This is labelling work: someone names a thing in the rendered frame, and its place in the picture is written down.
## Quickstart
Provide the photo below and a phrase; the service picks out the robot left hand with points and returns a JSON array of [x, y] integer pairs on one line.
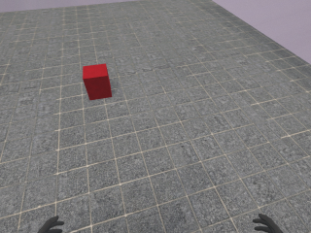
[[52, 222]]

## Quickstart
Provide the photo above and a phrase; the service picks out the carton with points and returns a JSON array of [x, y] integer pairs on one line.
[[97, 82]]

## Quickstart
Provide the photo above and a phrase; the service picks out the robot right hand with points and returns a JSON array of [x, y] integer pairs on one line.
[[272, 227]]

